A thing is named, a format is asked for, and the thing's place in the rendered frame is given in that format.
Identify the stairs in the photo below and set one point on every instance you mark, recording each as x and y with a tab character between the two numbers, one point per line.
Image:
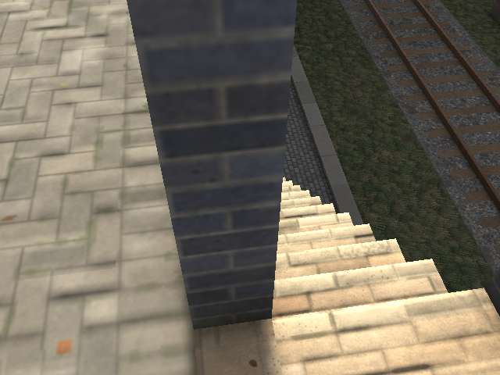
324	262

